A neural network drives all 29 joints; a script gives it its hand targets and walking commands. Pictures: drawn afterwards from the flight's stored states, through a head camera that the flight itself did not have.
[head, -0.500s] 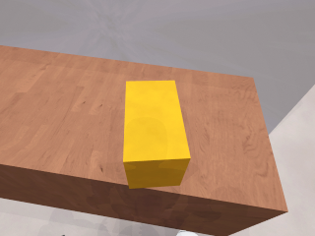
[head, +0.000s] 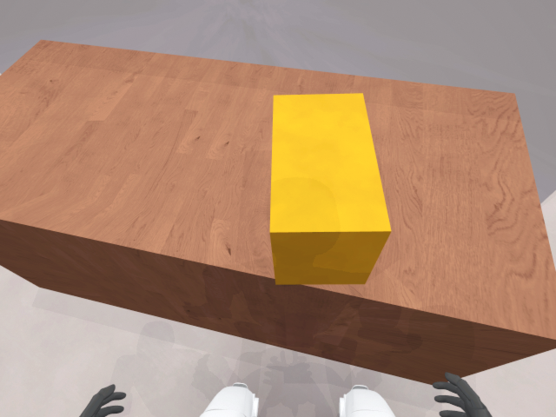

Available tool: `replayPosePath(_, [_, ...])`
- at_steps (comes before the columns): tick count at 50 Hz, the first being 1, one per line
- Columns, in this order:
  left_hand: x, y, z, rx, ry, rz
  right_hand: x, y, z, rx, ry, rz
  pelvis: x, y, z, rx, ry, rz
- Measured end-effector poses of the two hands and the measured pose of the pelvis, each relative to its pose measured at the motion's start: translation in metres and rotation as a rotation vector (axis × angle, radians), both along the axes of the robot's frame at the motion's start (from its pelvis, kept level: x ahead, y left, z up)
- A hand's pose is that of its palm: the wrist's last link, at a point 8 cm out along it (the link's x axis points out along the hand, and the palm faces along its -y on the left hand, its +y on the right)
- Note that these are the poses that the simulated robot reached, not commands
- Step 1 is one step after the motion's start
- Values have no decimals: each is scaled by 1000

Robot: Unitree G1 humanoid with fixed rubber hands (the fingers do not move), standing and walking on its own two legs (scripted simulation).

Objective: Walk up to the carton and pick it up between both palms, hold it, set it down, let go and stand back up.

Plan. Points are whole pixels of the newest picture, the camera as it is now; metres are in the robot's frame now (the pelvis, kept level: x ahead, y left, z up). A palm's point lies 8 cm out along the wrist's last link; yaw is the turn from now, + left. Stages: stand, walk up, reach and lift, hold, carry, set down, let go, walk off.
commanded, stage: stand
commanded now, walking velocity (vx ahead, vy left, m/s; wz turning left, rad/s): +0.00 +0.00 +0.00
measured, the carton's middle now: (319, 189) +0.49 -0.06 -0.03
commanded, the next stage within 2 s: none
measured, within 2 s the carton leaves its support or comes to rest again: neither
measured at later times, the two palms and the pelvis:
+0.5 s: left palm out of the picture -0.01 +0.28 -0.10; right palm out of the picture +0.06 -0.24 -0.09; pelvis -0.04 +0.03 +0.02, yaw +0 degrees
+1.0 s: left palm out of the picture +0.02 +0.31 -0.11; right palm out of the picture -0.03 -0.22 -0.09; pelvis -0.05 +0.05 +0.02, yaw -5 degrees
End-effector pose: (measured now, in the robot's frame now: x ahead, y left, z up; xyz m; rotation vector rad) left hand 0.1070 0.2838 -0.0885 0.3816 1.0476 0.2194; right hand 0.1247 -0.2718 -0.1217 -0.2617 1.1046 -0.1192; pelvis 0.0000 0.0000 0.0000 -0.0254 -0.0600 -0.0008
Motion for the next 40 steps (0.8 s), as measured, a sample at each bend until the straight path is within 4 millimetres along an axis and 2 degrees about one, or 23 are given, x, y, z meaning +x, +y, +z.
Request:
replayPosePath(3, [-9,21,-17,-23,-2,4,-9,28,-2,18,-4,14,-13,13,-7,58,-31,0])
replayPosePath(7, [-25,26,-29,-84,15,42,-29,50,10,14,-7,29,-19,22,-5,49,-10,23])
replayPosePath(13, [-49,10,-34,-155,42,40,-36,49,36,-36,-70,31,-29,23,6,51,15,14])
replayPosePath(16, [-62,0,-33,-168,52,27,-38,42,38,-40,-109,22,-37,21,6,49,8,-5])
replayPosePath(20, [-84,-10,-21,-185,47,37,-52,33,35,-31,-93,-12,-44,19,11,-9,-14,-4])
replayPosePath(26, [-128,4,-6,-139,78,76,-72,34,30,-5,-49,-18,-44,28,18,0,-6,-5])
replayPosePath(31, [-158,28,-6,-123,142,119,-80,54,25,19,-31,-13,-44,47,18,-10,-5,-14])
replayPosePath(35, [-162,44,-12,-142,194,119,-86,77,30,25,-45,-34,-45,61,20,35,-23,-39])
replayPosePath(40, [-137,54,-17,-141,205,51,-107,85,40,-11,-34,-89,-45,65,23,24,-13,-62])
